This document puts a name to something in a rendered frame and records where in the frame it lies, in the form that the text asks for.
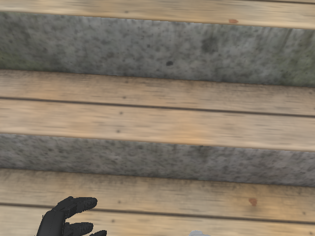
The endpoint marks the left robot hand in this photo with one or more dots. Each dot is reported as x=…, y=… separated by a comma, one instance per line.
x=53, y=222

